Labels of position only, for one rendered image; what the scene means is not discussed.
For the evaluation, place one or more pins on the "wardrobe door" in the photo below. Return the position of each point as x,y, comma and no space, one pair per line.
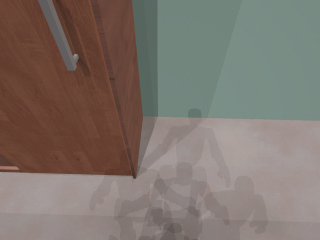
55,120
5,162

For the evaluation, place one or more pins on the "handle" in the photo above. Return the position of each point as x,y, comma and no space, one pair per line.
55,26

